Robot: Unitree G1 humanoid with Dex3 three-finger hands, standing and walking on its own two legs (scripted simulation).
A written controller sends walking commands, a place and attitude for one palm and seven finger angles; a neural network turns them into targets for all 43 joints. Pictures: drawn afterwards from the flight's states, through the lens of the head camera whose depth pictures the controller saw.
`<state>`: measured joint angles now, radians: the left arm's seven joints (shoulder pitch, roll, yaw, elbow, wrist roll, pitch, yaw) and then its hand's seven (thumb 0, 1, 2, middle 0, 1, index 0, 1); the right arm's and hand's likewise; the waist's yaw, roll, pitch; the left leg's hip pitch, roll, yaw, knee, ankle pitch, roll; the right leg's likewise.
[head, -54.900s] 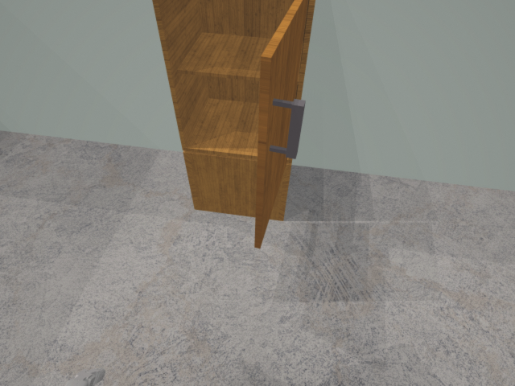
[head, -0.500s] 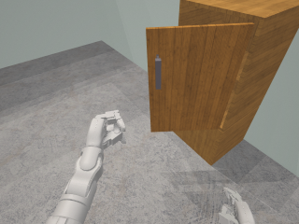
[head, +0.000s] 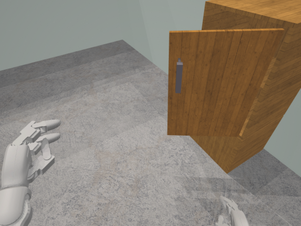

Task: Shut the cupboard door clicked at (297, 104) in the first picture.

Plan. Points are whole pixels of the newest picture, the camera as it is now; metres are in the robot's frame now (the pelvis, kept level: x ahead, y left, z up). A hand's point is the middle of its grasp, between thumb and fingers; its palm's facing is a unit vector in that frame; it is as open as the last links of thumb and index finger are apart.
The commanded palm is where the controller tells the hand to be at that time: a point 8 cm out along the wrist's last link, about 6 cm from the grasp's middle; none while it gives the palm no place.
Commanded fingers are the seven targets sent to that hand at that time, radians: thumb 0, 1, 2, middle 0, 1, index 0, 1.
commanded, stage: draw the hand back to the body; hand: left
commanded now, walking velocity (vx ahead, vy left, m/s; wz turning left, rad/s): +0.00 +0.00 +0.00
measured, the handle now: (178, 75) +0.69 -0.04 +0.06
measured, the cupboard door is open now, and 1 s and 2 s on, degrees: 56 56 56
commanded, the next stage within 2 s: step back with the hand held close in 0.46 s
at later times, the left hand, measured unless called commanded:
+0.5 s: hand (35, 161) +0.19 +0.26 +0.16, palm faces +0.47 -0.79 -0.39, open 7.4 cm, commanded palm +0.14 +0.30 +0.17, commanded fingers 0.00 0.90 0.90 -0.20 -0.30 -0.20 -0.30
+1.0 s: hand (22, 165) +0.18 +0.29 +0.16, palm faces +0.39 -0.76 -0.52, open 7.4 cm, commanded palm +0.12 +0.32 +0.17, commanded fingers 0.00 0.90 0.90 -0.20 -0.30 -0.20 -0.30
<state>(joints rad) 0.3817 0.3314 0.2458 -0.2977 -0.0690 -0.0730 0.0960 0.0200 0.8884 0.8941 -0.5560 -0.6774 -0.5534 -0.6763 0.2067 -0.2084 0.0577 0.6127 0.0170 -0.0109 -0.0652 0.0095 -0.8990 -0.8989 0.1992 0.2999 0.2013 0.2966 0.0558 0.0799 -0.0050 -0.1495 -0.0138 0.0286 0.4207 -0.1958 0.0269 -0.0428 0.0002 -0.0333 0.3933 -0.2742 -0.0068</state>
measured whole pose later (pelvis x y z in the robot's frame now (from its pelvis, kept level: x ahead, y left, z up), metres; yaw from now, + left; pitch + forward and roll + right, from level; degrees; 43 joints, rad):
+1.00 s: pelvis -0.02 +0.02 -0.01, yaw -1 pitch +1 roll -1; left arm 0.55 0.45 0.42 -0.45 -0.08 -0.14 0.13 0.02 0.88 0.89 -0.22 -0.30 -0.21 -0.30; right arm 0.16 -0.25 -0.01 0.55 0.03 0.03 -0.09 0.01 -0.90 -0.90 0.20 0.30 0.20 0.30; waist 0.01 0.06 0.01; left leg -0.33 -0.02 0.04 0.51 -0.20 0.05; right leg -0.23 -0.01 -0.02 0.49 -0.27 0.02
